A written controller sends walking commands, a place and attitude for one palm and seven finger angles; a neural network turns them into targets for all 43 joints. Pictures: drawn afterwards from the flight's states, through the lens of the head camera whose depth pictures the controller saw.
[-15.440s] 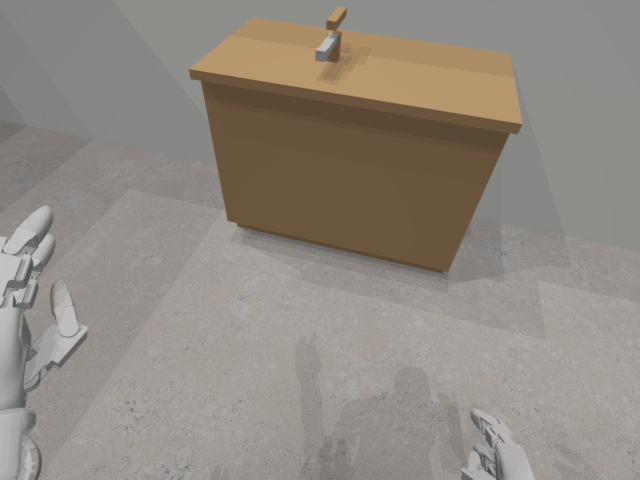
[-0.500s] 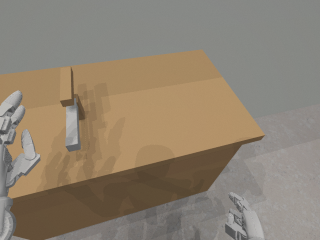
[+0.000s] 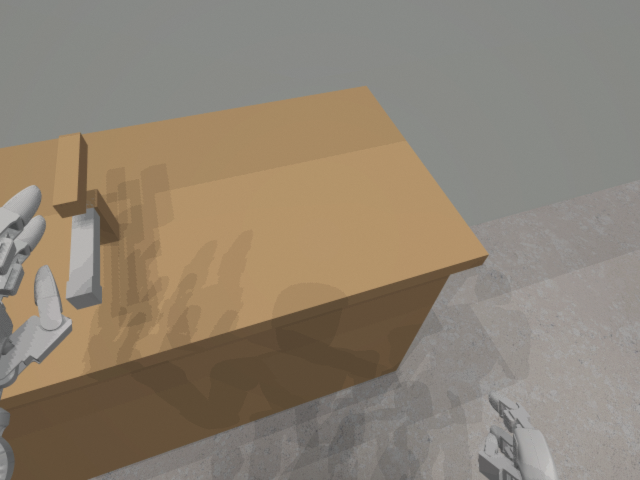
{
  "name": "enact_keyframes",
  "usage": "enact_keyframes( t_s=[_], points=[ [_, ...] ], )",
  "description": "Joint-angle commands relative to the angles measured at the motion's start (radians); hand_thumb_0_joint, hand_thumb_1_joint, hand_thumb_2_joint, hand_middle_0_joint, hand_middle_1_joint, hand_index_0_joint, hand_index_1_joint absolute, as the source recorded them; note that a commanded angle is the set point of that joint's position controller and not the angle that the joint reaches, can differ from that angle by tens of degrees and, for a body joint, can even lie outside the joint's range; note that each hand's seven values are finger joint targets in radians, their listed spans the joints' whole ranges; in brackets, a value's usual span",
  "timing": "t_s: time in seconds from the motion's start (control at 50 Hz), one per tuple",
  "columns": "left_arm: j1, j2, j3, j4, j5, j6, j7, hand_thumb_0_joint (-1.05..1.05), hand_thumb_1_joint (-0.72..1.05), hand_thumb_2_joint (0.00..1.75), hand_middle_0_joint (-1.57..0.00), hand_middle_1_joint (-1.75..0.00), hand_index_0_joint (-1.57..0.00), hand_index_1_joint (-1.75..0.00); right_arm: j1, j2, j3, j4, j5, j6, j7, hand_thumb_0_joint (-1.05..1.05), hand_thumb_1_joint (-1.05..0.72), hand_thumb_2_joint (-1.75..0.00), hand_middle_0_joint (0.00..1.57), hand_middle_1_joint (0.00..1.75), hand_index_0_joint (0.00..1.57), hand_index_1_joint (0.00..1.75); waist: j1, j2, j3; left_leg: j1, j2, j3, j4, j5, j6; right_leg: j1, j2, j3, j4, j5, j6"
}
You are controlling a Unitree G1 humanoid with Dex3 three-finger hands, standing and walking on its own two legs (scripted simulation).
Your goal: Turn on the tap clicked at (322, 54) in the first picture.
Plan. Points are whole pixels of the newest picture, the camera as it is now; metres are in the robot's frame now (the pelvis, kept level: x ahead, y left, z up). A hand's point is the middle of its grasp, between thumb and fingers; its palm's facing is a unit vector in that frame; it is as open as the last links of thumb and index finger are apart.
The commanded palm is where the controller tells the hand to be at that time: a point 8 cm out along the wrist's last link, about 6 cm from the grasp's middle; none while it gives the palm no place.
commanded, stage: shuffle to correct the standing spot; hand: left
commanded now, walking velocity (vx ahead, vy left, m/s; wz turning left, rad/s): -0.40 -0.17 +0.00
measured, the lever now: (84, 292) +0.31 +0.31 +0.05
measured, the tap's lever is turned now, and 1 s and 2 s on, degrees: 0 0 0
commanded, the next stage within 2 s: come to a stop and stand still in 1.04 s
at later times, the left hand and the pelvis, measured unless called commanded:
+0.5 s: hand out of the picture +0.17 +0.26 +0.16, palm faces +0.36 -0.83 -0.43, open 7.4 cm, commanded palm +0.12 +0.29 +0.18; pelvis -0.04 +0.01 +0.00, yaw +0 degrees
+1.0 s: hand (23, 365) +0.18 +0.24 +0.17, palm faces +0.36 -0.83 -0.42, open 7.4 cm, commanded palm +0.12 +0.27 +0.18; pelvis -0.03 -0.01 +0.00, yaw +1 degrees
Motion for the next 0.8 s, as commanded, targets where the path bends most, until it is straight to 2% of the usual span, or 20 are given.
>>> enact_keyframes(
  t_s=[0.0, 0.08, 0.14, 0.18, 0.22, 0.28, 0.32, 0.36, 0.4, 0.42, 0.5, 0.54, 0.56, 0.6, 0.62, 0.66, 0.7, 0.74, 0.76, 0.78],
  points=[
    [-0.008, 0.197, 0.163, -0.227, -0.003, -0.092, 0.013, 0.00, 0.90, 0.90, -0.20, -0.30, -0.20, -0.30, -0.071, -0.095, -0.040, -0.165, -0.006, -0.048, -0.008, 0.00, -0.90, -0.90, 0.20, 0.30, 0.20, 0.30, 0.022, 0.072, -0.206, 0.088, 0.076, -0.029, -0.023, 0.398, 0.073, 0.100, -0.138, 0.078, -0.029, 0.367, 0.127],
    [0.013, 0.204, 0.187, -0.203, 0.005, -0.114, 0.008, 0.00, 0.90, 0.90, -0.20, -0.30, -0.20, -0.30, -0.065, -0.093, -0.050, -0.157, -0.010, -0.048, -0.009, 0.00, -0.90, -0.90, 0.20, 0.30, 0.20, 0.30, 0.021, 0.052, -0.228, 0.061, 0.099, -0.029, -0.006, 0.432, 0.077, 0.124, -0.146, 0.071, 0.010, 0.409, 0.127],
    [0.041, 0.208, 0.205, -0.186, 0.010, -0.131, 0.007, 0.00, 0.90, 0.90, -0.20, -0.30, -0.20, -0.30, -0.062, -0.085, -0.053, -0.140, -0.013, -0.056, -0.009, 0.00, -0.90, -0.90, 0.20, 0.30, 0.20, 0.30, 0.014, 0.039, -0.238, 0.053, 0.068, -0.003, 0.038, 0.338, 0.071, 0.098, -0.175, 0.092, -0.016, 0.457, 0.112],
    [0.015, 0.207, 0.196, -0.209, 0.012, -0.148, 0.005, 0.00, 0.90, 0.90, -0.20, -0.30, -0.20, -0.30, -0.043, -0.085, -0.057, -0.143, -0.013, -0.060, -0.006, 0.00, -0.90, -0.90, 0.20, 0.30, 0.20, 0.30, 0.011, -0.023, -0.243, 0.029, 0.026, 0.019, 0.073, 0.200, 0.064, 0.083, -0.202, 0.113, -0.044, 0.426, 0.113],
    [0.040, 0.209, 0.198, -0.198, 0.009, -0.145, 0.010, 0.00, 0.90, 0.90, -0.20, -0.30, -0.20, -0.30, -0.028, -0.078, -0.057, -0.142, -0.007, -0.063, -0.002, 0.00, -0.90, -0.90, 0.20, 0.30, 0.20, 0.30, 0.012, -0.091, -0.246, 0.021, -0.043, 0.047, 0.114, -0.036, 0.059, 0.039, -0.247, 0.177, -0.140, 0.215, 0.101],
    [0.059, 0.205, 0.183, -0.225, 0.003, -0.115, 0.027, 0.00, 0.90, 0.90, -0.20, -0.30, -0.20, -0.30, -0.043, -0.071, -0.041, -0.148, -0.005, -0.056, -0.008, 0.00, -0.90, -0.90, 0.20, 0.30, 0.20, 0.30, 0.021, -0.090, -0.218, 0.057, -0.051, 0.036, 0.098, -0.104, 0.064, -0.049, -0.269, 0.233, -0.208, -0.105, 0.068],
    [0.032, 0.192, 0.158, -0.231, 0.001, -0.099, 0.030, 0.00, 0.90, 0.90, -0.20, -0.30, -0.20, -0.30, -0.038, -0.072, -0.031, -0.143, -0.008, -0.055, -0.013, 0.00, -0.90, -0.90, 0.20, 0.30, 0.20, 0.30, 0.010, -0.047, -0.190, 0.097, -0.029, 0.024, 0.035, -0.101, 0.070, -0.108, -0.234, 0.200, -0.198, -0.222, 0.063],
    [-0.004, 0.179, 0.133, -0.243, -0.002, -0.090, 0.033, 0.00, 0.90, 0.90, -0.20, -0.30, -0.20, -0.30, -0.056, -0.078, -0.016, -0.149, -0.012, -0.052, -0.022, 0.00, -0.90, -0.90, 0.20, 0.30, 0.20, 0.30, 0.007, 0.079, -0.157, 0.063, 0.062, -0.083, -0.110, -0.110, 0.101, -0.094, -0.146, 0.126, -0.108, -0.231, 0.096],
    [-0.047, 0.174, 0.136, -0.229, 0.010, -0.080, 0.034, 0.00, 0.90, 0.90, -0.20, -0.30, -0.20, -0.30, -0.074, -0.098, -0.020, -0.157, -0.005, -0.058, -0.025, 0.00, -0.90, -0.90, 0.20, 0.30, 0.20, 0.30, 0.018, 0.199, -0.130, -0.124, 0.200, -0.228, -0.233, -0.230, 0.150, 0.035, -0.093, 0.091, 0.105, -0.172, 0.116],
    [-0.068, 0.168, 0.134, -0.211, 0.023, -0.073, 0.032, 0.00, 0.90, 0.90, -0.20, -0.30, -0.20, -0.30, -0.070, -0.100, -0.023, -0.158, -0.005, -0.057, -0.023, 0.00, -0.90, -0.90, 0.20, 0.30, 0.20, 0.30, 0.026, 0.189, -0.109, -0.229, 0.231, -0.240, -0.262, -0.306, 0.164, 0.108, -0.089, 0.087, 0.189, -0.155, 0.113],
    [-0.140, 0.141, 0.101, -0.178, 0.045, -0.061, 0.013, 0.00, 0.90, 0.90, -0.20, -0.30, -0.20, -0.30, -0.033, -0.108, -0.038, -0.155, -0.004, -0.052, 0.010, 0.00, -0.90, -0.90, 0.20, 0.30, 0.20, 0.30, 0.018, 0.195, -0.058, -0.250, 0.178, -0.150, -0.160, -0.277, 0.142, 0.146, -0.085, 0.058, 0.113, -0.112, 0.090],
    [-0.147, 0.151, 0.099, -0.189, 0.051, -0.058, 0.010, 0.00, 0.90, 0.90, -0.20, -0.30, -0.20, -0.30, -0.044, -0.099, -0.036, -0.160, 0.003, -0.056, 0.026, 0.00, -0.90, -0.90, 0.20, 0.30, 0.20, 0.30, 0.017, 0.137, -0.055, -0.249, 0.125, -0.096, -0.069, -0.300, 0.119, 0.154, -0.101, 0.076, 0.040, -0.123, 0.075],
    [-0.143, 0.133, 0.082, -0.174, 0.049, -0.057, 0.008, 0.00, 0.90, 0.90, -0.20, -0.30, -0.20, -0.30, -0.038, -0.099, -0.036, -0.157, 0.003, -0.055, 0.031, 0.00, -0.90, -0.90, 0.20, 0.30, 0.20, 0.30, 0.019, 0.066, -0.047, -0.259, 0.078, -0.068, 0.008, -0.344, 0.107, 0.125, -0.123, 0.110, -0.013, -0.185, 0.057],
    [-0.138, 0.146, 0.083, -0.177, 0.037, -0.045, 0.015, 0.00, 0.90, 0.90, -0.20, -0.30, -0.20, -0.30, -0.028, -0.092, -0.041, -0.155, 0.008, -0.057, 0.030, 0.00, -0.90, -0.90, 0.20, 0.30, 0.20, 0.30, 0.020, -0.171, -0.036, -0.130, -0.088, 0.036, 0.336, -0.321, 0.056, -0.136, -0.263, 0.325, -0.252, -0.506, -0.027],
    [-0.135, 0.160, 0.086, -0.192, 0.031, -0.037, 0.024, 0.00, 0.90, 0.90, -0.20, -0.30, -0.20, -0.30, -0.027, -0.086, -0.042, -0.145, 0.010, -0.059, 0.028, 0.00, -0.90, -0.90, 0.20, 0.30, 0.20, 0.30, 0.014, -0.253, -0.065, -0.048, -0.108, 0.049, 0.522, -0.256, 0.046, -0.227, -0.370, 0.416, -0.342, -0.627, -0.071],
    [-0.084, 0.159, 0.087, -0.212, 0.026, -0.041, 0.035, 0.00, 0.90, 0.90, -0.20, -0.30, -0.20, -0.30, -0.035, -0.072, -0.023, -0.127, -0.004, -0.055, 0.029, 0.00, -0.90, -0.90, 0.20, 0.30, 0.20, 0.30, 0.007, -0.159, -0.095, -0.083, -0.072, 0.020, 0.538, -0.207, 0.051, -0.139, -0.381, 0.378, -0.285, -0.449, -0.122],
    [-0.059, 0.191, 0.131, -0.239, 0.022, -0.053, 0.044, 0.00, 0.90, 0.90, -0.20, -0.30, -0.20, -0.30, -0.056, -0.047, -0.003, -0.119, -0.014, -0.053, 0.020, 0.00, -0.90, -0.90, 0.20, 0.30, 0.20, 0.30, 0.012, -0.092, -0.100, -0.058, -0.051, 0.030, 0.322, -0.222, 0.056, -0.088, -0.340, 0.265, -0.202, -0.267, -0.123],
    [-0.055, 0.220, 0.153, -0.264, 0.017, -0.061, 0.051, 0.00, 0.90, 0.90, -0.20, -0.30, -0.20, -0.30, -0.047, -0.042, 0.007, -0.115, -0.014, -0.055, 0.007, 0.00, -0.90, -0.90, 0.20, 0.30, 0.20, 0.30, 0.001, -0.007, -0.120, 0.048, -0.064, 0.072, -0.012, -0.101, 0.053, -0.054, -0.266, 0.153, -0.096, -0.216, -0.062],
    [-0.049, 0.193, 0.143, -0.267, 0.017, -0.074, 0.051, 0.00, 0.90, 0.90, -0.20, -0.30, -0.20, -0.30, -0.024, -0.053, -0.003, -0.114, -0.015, -0.066, -0.004, 0.00, -0.90, -0.90, 0.20, 0.30, 0.20, 0.30, 0.001, 0.068, -0.141, 0.124, -0.046, 0.066, -0.142, -0.023, 0.059, -0.043, -0.204, 0.122, -0.005, -0.159, -0.021],
    [-0.074, 0.184, 0.135, -0.289, 0.014, -0.089, 0.052, 0.00, 0.90, 0.90, -0.20, -0.30, -0.20, -0.30, -0.015, -0.079, -0.018, -0.125, -0.019, -0.073, -0.012, 0.00, -0.90, -0.90, 0.20, 0.30, 0.20, 0.30, -0.001, 0.170, -0.126, 0.198, 0.074, -0.094, -0.238, 0.098, 0.090, -0.087, -0.137, 0.085, 0.151, -0.082, 0.023]
  ],
)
